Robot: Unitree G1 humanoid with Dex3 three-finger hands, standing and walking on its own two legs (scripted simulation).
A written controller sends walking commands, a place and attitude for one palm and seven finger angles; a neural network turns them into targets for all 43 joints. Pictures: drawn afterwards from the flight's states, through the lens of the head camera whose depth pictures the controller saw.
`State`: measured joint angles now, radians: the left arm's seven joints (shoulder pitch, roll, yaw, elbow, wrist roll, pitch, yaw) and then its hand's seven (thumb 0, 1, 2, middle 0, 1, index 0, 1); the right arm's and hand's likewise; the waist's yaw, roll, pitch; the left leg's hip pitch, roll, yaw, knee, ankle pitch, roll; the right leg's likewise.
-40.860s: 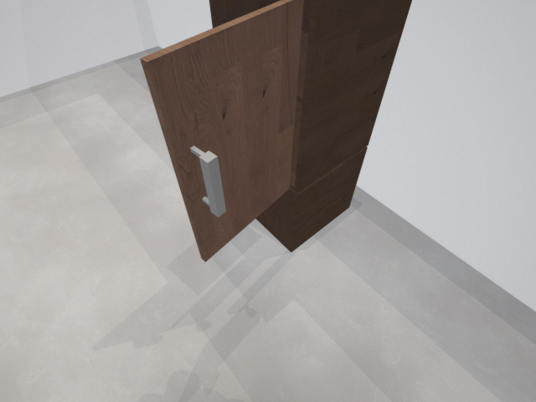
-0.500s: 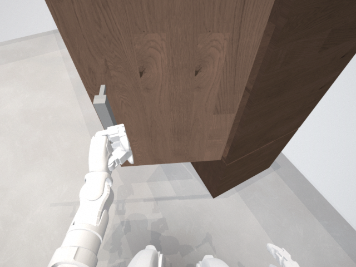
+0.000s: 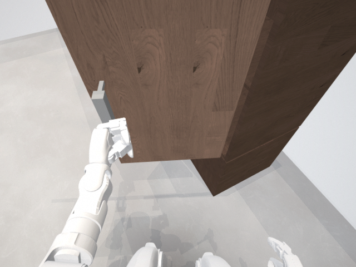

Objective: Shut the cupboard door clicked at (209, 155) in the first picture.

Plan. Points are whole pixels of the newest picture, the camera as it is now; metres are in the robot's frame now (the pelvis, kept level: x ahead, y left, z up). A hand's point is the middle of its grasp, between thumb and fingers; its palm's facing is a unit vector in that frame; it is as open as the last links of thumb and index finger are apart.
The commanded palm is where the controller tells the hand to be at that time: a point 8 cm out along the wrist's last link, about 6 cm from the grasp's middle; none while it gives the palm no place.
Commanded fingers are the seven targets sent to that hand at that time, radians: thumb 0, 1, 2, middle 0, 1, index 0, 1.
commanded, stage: push the door shut along its arc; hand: left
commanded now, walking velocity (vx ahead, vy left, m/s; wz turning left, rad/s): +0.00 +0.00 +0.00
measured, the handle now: (109, 113) +0.47 +0.19 +0.05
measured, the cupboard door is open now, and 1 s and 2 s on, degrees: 66 54 31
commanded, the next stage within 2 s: pull the fist back off the door in 1.68 s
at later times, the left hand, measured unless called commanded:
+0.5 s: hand (134, 120) +0.45 +0.12 +0.05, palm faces -0.11 -0.99 -0.04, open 3.1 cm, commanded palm +0.44 +0.17 +0.06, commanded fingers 0.00 0.90 0.90 -1.30 -1.50 -1.30 -1.50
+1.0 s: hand (146, 100) +0.51 +0.10 +0.05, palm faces -0.23 -0.97 -0.04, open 3.0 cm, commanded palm +0.51 +0.14 +0.06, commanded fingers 0.00 0.90 0.90 -1.30 -1.50 -1.30 -1.50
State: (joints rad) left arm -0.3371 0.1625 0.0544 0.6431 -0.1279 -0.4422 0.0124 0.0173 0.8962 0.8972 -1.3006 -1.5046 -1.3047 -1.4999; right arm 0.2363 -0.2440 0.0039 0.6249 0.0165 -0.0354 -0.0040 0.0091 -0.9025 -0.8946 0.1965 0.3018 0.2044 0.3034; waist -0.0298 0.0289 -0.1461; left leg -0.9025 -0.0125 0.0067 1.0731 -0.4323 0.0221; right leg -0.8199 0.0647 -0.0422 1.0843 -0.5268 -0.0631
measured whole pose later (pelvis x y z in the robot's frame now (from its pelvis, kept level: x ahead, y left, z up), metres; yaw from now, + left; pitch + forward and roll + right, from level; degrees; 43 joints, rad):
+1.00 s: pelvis +0.00 +0.02 -0.03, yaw -2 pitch +24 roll -3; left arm -0.98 0.38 0.24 1.22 -0.09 -0.41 -0.24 0.00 0.89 0.91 -1.30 -1.50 -1.30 -1.50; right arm 0.39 -0.27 0.01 0.65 0.01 -0.01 0.04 0.01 -0.90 -0.89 0.20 0.30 0.20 0.30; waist -0.18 0.06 -0.15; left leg -1.16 0.01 0.01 1.21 -0.47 0.04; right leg -1.06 0.08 -0.04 1.19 -0.54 -0.05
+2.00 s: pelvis +0.01 +0.01 -0.05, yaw -3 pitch +32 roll -4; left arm -1.24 0.33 0.31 1.23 0.09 -0.29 0.28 0.02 0.91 0.91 -1.29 -1.50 -1.30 -1.50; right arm 0.46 -0.23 0.01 0.67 -0.11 -0.04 0.14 0.00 -0.90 -0.89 0.20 0.30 0.20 0.30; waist -0.24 0.07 -0.16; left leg -1.34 0.02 -0.01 1.28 -0.50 0.03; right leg -1.24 0.10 -0.07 1.24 -0.57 -0.05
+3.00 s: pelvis +0.01 -0.01 +0.01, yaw -2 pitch +18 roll +1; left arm -0.61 0.11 0.15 0.86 -0.03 -0.44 0.23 0.02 0.90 0.90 -1.30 -1.50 -1.30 -1.50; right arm 0.37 -0.23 -0.02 0.64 -0.02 0.06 0.07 0.01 -0.91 -0.89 0.19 0.30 0.20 0.30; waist -0.09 0.04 -0.15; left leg -0.89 0.01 0.04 1.00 -0.42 0.01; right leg -0.84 0.08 0.00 1.03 -0.51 -0.07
